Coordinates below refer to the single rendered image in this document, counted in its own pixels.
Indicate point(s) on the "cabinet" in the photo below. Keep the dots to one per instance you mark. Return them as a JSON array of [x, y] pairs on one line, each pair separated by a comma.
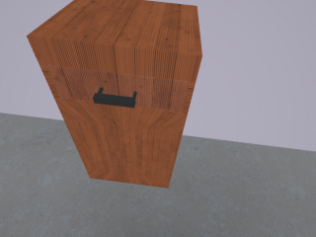
[[136, 37]]

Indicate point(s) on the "drawer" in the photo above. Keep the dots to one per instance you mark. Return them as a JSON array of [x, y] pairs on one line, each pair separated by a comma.
[[151, 92]]

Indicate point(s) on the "handle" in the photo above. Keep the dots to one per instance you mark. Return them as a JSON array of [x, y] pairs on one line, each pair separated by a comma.
[[114, 100]]

